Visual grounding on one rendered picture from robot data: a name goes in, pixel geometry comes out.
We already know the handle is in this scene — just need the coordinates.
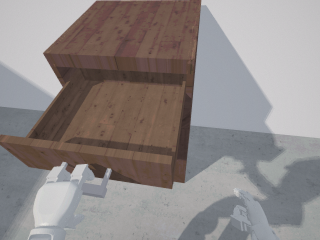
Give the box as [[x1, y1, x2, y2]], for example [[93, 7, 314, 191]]
[[61, 162, 112, 199]]

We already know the robot left forearm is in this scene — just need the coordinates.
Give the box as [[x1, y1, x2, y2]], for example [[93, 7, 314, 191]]
[[27, 226, 67, 240]]

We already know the drawer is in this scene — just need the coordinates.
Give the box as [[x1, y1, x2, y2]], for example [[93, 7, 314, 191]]
[[0, 68, 187, 189]]

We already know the robot right forearm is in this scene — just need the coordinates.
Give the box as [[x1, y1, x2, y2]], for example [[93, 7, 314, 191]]
[[250, 224, 281, 240]]

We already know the cabinet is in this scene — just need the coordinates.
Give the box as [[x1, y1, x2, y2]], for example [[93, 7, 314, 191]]
[[43, 0, 202, 183]]

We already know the left robot hand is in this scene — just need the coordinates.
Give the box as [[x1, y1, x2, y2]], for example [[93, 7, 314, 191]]
[[33, 164, 95, 230]]

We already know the right robot hand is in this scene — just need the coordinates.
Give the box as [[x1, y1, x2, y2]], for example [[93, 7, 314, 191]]
[[230, 188, 269, 234]]

